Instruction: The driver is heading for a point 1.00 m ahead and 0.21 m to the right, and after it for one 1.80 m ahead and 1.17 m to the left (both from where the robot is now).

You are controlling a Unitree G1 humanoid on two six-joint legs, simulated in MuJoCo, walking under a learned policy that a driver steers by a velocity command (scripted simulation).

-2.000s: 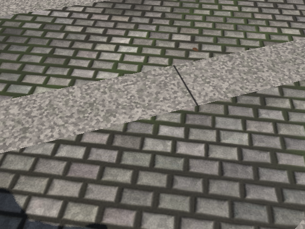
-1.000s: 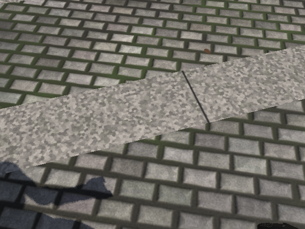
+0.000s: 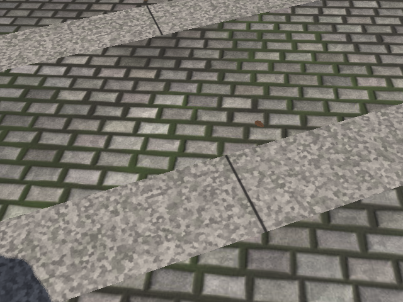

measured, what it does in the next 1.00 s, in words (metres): walks ahead, turning right: left foot, then right foot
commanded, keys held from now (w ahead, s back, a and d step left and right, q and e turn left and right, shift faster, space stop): w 0.30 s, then w+e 0.70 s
